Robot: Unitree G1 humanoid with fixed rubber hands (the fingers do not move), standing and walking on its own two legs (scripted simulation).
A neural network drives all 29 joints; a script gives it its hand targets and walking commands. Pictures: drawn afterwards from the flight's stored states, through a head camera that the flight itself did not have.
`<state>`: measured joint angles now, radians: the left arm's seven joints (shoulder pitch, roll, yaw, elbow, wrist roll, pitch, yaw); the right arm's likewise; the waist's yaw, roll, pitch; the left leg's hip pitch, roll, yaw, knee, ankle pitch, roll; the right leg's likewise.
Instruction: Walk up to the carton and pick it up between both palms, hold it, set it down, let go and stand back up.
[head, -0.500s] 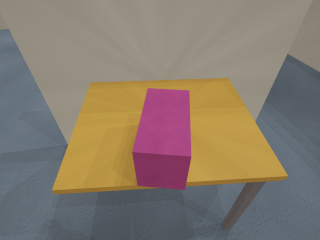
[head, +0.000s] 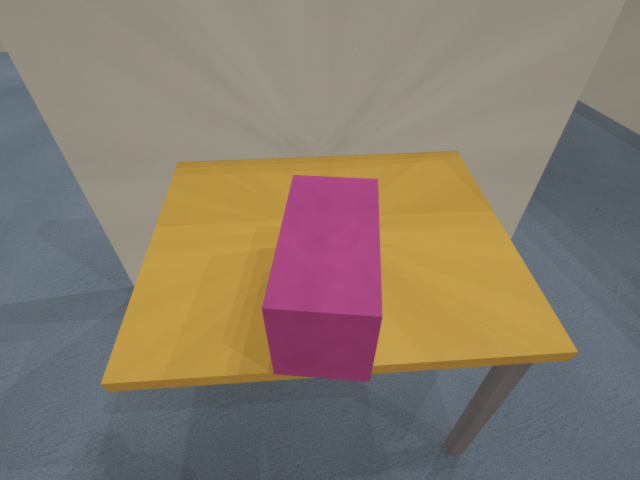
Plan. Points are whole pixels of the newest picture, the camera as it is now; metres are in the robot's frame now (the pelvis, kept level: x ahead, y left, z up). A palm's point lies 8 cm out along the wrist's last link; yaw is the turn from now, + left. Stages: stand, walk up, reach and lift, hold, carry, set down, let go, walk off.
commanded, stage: stand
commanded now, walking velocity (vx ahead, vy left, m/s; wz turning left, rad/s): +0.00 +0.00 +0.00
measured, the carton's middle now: (328, 271) +0.48 +0.01 -0.04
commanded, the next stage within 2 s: none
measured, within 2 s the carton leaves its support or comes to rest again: neither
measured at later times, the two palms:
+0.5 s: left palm out of the picture -0.01 +0.23 -0.14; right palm out of the picture -0.02 -0.23 -0.14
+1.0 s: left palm out of the picture -0.01 +0.23 -0.14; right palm out of the picture -0.01 -0.22 -0.14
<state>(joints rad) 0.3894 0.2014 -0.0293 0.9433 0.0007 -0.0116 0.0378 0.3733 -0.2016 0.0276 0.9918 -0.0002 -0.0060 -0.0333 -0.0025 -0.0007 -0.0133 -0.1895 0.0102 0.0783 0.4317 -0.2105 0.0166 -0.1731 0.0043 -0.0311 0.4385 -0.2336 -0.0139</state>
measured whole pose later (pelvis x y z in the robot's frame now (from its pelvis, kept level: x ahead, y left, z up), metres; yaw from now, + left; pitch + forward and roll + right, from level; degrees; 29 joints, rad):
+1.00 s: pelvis +0.01 +0.00 +0.00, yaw -1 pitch -1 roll +0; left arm 0.37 0.17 -0.02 1.03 0.00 -0.01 0.05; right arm 0.37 -0.18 0.02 1.05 0.00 -0.01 -0.04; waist 0.00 0.00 0.00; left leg -0.17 0.01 0.09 0.40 -0.21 0.02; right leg -0.16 0.00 -0.02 0.41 -0.23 -0.01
